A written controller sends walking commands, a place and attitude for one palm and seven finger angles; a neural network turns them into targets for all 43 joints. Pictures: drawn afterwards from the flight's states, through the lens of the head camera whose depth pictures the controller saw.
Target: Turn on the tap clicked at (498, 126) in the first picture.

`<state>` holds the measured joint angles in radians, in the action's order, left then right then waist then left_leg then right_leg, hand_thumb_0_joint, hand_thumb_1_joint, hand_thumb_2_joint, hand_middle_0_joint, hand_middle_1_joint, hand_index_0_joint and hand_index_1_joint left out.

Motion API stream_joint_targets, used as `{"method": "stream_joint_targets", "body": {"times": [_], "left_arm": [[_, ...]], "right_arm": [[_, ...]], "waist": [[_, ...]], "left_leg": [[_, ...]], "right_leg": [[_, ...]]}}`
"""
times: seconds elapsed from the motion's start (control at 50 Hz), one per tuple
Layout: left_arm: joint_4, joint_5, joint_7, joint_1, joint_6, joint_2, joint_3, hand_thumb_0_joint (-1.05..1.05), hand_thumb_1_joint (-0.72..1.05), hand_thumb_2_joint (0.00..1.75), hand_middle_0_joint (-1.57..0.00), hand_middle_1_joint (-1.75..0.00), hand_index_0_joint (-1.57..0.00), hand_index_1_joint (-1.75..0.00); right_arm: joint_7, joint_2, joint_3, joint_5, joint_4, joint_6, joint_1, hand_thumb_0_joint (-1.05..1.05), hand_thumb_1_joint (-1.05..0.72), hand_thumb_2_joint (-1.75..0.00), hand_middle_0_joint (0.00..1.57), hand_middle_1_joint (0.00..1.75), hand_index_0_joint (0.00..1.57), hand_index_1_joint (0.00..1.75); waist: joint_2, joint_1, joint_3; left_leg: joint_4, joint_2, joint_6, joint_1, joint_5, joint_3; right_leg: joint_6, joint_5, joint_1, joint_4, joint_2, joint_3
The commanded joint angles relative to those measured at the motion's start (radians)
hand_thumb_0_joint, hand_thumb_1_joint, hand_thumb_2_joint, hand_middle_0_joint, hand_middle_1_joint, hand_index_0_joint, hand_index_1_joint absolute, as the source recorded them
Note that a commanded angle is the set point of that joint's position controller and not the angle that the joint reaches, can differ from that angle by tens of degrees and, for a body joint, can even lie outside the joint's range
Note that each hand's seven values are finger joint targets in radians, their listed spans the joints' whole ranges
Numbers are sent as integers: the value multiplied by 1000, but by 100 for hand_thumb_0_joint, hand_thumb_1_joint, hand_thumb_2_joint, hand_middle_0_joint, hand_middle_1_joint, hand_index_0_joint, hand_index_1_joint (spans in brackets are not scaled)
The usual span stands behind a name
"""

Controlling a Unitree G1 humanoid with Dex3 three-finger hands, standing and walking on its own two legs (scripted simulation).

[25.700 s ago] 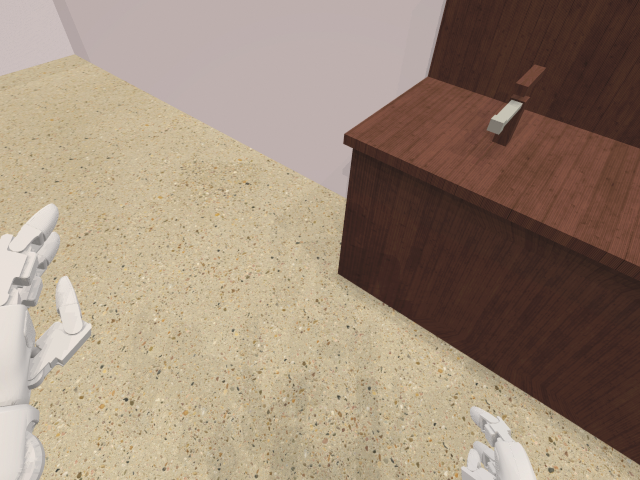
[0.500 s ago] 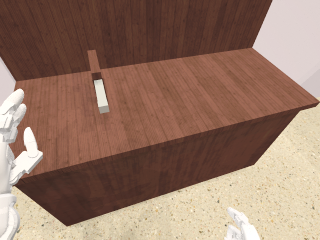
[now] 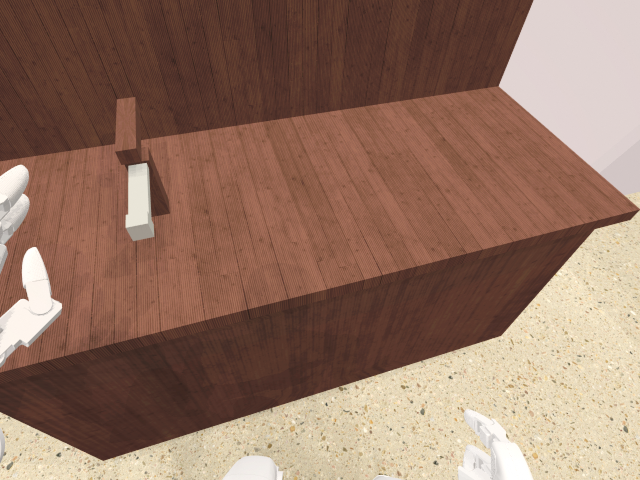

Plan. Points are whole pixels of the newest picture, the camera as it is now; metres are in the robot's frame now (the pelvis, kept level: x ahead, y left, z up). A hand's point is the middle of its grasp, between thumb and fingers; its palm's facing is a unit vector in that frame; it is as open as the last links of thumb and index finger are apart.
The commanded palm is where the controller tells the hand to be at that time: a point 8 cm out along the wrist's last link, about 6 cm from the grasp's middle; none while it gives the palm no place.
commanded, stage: shuffle to correct the standing spot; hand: left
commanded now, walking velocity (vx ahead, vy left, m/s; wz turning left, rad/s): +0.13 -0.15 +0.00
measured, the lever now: (140, 226) +0.40 +0.29 +0.07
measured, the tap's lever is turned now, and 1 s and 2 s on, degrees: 0 0 0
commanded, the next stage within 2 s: come to a stop and stand still in 0.36 s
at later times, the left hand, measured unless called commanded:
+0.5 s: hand (197, 282) +0.25 +0.14 +0.17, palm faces +0.45 -0.80 -0.39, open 7.4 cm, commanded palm +0.20 +0.16 +0.20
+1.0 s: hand (235, 281) +0.25 +0.11 +0.18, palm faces +0.40 -0.81 -0.43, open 7.4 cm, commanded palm +0.20 +0.14 +0.20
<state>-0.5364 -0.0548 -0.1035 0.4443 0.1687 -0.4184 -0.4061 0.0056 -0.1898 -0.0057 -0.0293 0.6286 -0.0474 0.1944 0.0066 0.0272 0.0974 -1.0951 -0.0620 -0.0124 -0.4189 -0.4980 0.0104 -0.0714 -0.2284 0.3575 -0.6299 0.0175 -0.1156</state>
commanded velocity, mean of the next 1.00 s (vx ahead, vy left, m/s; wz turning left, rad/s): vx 0.04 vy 0.01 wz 0.00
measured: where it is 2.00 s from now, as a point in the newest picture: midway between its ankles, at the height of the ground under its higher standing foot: outside the picture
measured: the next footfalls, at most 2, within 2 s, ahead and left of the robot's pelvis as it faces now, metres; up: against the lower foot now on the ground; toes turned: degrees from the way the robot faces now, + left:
left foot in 0.08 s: +0.08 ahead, +0.11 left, +0.00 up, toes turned +3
right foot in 0.28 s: +0.13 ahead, -0.16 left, +0.00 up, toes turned +5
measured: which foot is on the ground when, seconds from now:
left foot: up 0.00-0.06, down 0.08-0.30, up 0.32-0.62, down 0.64-1.00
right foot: down 0.00-0.08, up 0.10-0.26, down 0.28-1.00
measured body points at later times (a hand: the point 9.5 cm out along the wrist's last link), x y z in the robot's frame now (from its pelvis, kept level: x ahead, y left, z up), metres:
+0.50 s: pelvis +0.05 -0.12 +0.02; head +0.06 -0.12 +0.47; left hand +0.22 +0.18 +0.19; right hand +0.22 -0.34 -0.07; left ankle +0.04 +0.00 -0.66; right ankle +0.09 -0.15 -0.72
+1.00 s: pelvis +0.05 -0.15 +0.02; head +0.06 -0.15 +0.47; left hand +0.23 +0.15 +0.20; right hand +0.23 -0.37 -0.06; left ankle +0.06 -0.01 -0.72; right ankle +0.09 -0.15 -0.72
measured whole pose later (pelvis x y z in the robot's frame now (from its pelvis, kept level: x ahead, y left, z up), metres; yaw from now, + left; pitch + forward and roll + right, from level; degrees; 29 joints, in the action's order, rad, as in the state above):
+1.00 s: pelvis +0.05 -0.15 +0.02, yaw +1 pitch -1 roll +0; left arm -0.44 -0.03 -0.12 0.44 0.13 -0.39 -0.31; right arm 0.03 -0.22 0.00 -0.04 0.56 -0.06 0.23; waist 0.00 0.05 0.03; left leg -0.45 -0.03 -0.04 -0.21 -0.26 -0.01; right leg -0.05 -0.11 0.18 -0.28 0.14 -0.11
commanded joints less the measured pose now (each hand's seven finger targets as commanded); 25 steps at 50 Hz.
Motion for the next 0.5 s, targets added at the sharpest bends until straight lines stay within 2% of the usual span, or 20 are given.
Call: {"method": "stream_joint_targets", "body": {"times": [0.0,0.02,0.04,0.06,0.08,0.1,0.12,0.14,0.18,0.2,0.22,0.24,0.26,0.28,0.3,0.32,0.34,0.38,0.42,0.48], "left_arm": [[-202,-15,-31,-120,29,-136,-75,0,90,90,-20,-30,-20,-30],[-192,-18,-32,-134,28,-129,-61,0,90,90,-20,-30,-20,-30],[-208,-14,-37,-157,33,-102,-29,0,90,90,-20,-30,-20,-30],[-258,-3,-41,-188,45,-96,-15,0,90,90,-20,-30,-20,-30],[-262,12,-40,-163,50,-110,-9,0,90,90,-20,-30,-20,-30],[-286,17,-38,-172,55,-142,-44,0,90,90,-20,-30,-20,-30],[-275,14,-27,-189,51,-173,-63,0,90,90,-20,-30,-20,-30],[-288,20,-29,-167,49,-182,-81,0,90,90,-20,-30,-20,-30],[-300,25,-33,-120,50,-178,-91,0,90,90,-20,-30,-20,-30],[-278,26,-37,-96,55,-169,-94,0,90,90,-20,-30,-20,-30],[-231,26,-39,-64,52,-166,-106,0,90,90,-20,-30,-20,-30],[-187,24,-37,-54,46,-168,-113,0,90,90,-20,-30,-20,-30],[-146,20,-33,-59,36,-171,-116,0,90,90,-20,-30,-20,-30],[-78,5,-32,-18,20,-167,-107,0,90,90,-20,-30,-20,-30],[-85,-13,-33,-70,23,-180,-125,0,90,90,-20,-30,-20,-30],[-86,-13,-19,-101,23,-126,-80,0,90,90,-20,-30,-20,-30],[-65,-15,-17,-71,21,-138,-95,0,90,90,-20,-30,-20,-30],[-79,-14,-23,-46,25,-147,-95,0,90,90,-20,-30,-20,-30],[-107,-7,-34,-82,41,-123,-59,0,90,90,-20,-30,-20,-30],[-163,-1,-55,-122,52,-131,-38,0,90,90,-20,-30,-20,-30]], "right_arm": [[26,-81,18,6,-164,-39,-62,0,-90,-90,20,30,20,30],[33,-85,19,14,-164,-46,-56,0,-90,-90,20,30,20,30],[34,-103,29,20,-175,-58,-61,0,-90,-90,20,30,20,30],[31,-132,47,24,-189,-64,-62,0,-90,-90,20,30,20,30],[27,-110,42,15,-199,-69,-80,0,-90,-90,20,30,20,30],[21,-113,48,11,-204,-72,-100,0,-90,-90,20,30,20,30],[11,-103,42,19,-197,-70,-101,0,-90,-90,20,30,20,30],[3,-106,43,22,-203,-65,-104,0,-90,-90,20,30,20,30],[-6,-101,36,10,-208,-66,-105,0,-90,-90,20,30,20,30],[-7,-109,37,13,-207,-66,-78,0,-90,-90,20,30,20,30],[-9,-111,42,9,-214,-64,-57,0,-90,-90,20,30,20,30],[-12,-106,43,5,-218,-60,-53,0,-90,-90,20,30,20,30],[-11,-97,53,-1,-212,-56,-35,0,-90,-90,20,30,20,30],[-3,-84,49,-10,-222,-57,-43,0,-90,-90,20,30,20,30],[4,-93,47,-12,-220,-58,-43,0,-90,-90,20,30,20,30],[-1,-117,59,-16,-209,-63,-34,0,-90,-90,20,30,20,30],[1,-105,49,-15,-200,-60,-46,0,-90,-90,20,30,20,30],[6,-90,26,-4,-181,-43,-68,0,-90,-90,20,30,20,30],[15,-90,18,14,-182,-46,-54,0,-90,-90,20,30,20,30],[29,-98,18,19,-191,-80,-93,0,-90,-90,20,30,20,30]], "waist": [[-47,-53,-172],[67,-52,-173],[213,-47,-153],[396,-41,-123],[345,-39,-77],[171,-10,-121],[161,-29,-114],[188,-21,-101],[257,2,-109],[275,2,-148],[250,9,-183],[144,7,-210],[-95,-7,-210],[-307,-25,-191],[-329,-31,-176],[-253,-32,-175],[-165,-35,-123],[-32,-30,-119],[-22,-26,-179],[-38,-3,-195]], "left_leg": [[431,21,-18,270,95,-78],[587,64,-3,294,143,-103],[709,2,-23,322,135,10],[832,-194,-86,360,117,325],[872,-313,-154,352,236,486],[860,-315,-206,315,316,444],[841,-308,-192,274,322,445],[813,-300,-196,239,367,386],[730,-231,-142,187,495,164],[663,-197,-107,137,469,102],[572,-165,-78,87,408,63],[433,-118,-50,17,300,15],[194,-6,-20,-46,155,-60],[-12,78,5,-162,2,-62],[-126,55,17,-187,-31,-30],[-158,28,15,-150,30,26],[-167,6,18,-154,67,25],[-48,-8,13,-129,79,-13],[172,9,7,-37,103,-63],[454,58,-19,89,125,-106]], "right_leg": [[-86,-239,140,222,-197,183],[-53,-265,104,116,-119,113],[-25,-241,129,-31,-61,94],[22,-265,246,-238,1,55],[30,-220,308,-417,11,103],[36,-155,272,-508,10,135],[43,-174,264,-483,-27,153],[44,-164,237,-421,-50,163],[39,-157,65,-139,-57,113],[35,-133,-69,-2,-37,77],[33,-66,-207,114,-13,44],[27,-17,-328,202,-17,66],[-28,-27,-339,289,-96,228],[-117,11,-327,375,-258,488],[-146,-25,-262,429,-326,532],[-138,-150,-169,468,-309,545],[-159,-166,-111,463,-309,539],[-161,-36,-106,418,-285,428],[-128,-4,-132,420,-244,326],[-70,1,-177,444,-234,353]]}}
